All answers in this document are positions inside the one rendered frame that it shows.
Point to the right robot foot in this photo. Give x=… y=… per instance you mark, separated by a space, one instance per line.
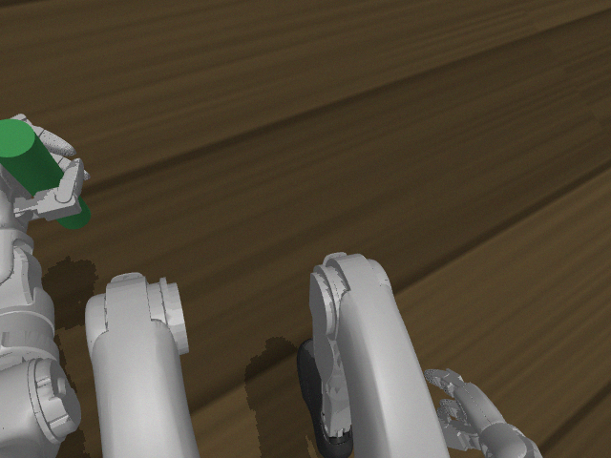
x=310 y=383

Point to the left robot hand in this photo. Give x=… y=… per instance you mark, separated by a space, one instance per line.
x=17 y=207

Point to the can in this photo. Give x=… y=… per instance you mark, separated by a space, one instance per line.
x=26 y=158

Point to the left robot arm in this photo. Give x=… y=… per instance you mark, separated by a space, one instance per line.
x=38 y=407

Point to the right robot hand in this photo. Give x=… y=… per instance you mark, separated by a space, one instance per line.
x=471 y=407

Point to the right robot arm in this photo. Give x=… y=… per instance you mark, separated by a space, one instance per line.
x=503 y=440

